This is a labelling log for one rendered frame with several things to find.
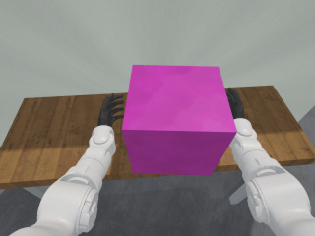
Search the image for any left robot hand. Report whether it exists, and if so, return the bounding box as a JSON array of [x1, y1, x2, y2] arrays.
[[97, 93, 124, 127]]

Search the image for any left robot upper arm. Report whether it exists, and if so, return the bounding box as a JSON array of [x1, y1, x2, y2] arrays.
[[9, 180, 98, 236]]

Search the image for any robot left forearm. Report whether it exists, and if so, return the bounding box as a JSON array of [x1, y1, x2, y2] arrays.
[[37, 125, 116, 220]]

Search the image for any robot right forearm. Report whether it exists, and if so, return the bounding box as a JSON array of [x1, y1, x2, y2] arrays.
[[229, 118, 311, 213]]

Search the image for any table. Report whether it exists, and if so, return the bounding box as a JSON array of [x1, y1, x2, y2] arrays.
[[0, 85, 315, 205]]

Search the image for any right robot hand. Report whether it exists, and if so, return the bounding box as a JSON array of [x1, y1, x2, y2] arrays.
[[225, 87, 245, 119]]

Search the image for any right robot upper arm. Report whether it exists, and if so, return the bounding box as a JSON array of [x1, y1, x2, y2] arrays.
[[246, 172, 315, 236]]

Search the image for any carton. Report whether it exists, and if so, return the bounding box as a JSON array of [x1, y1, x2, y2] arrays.
[[122, 65, 237, 176]]

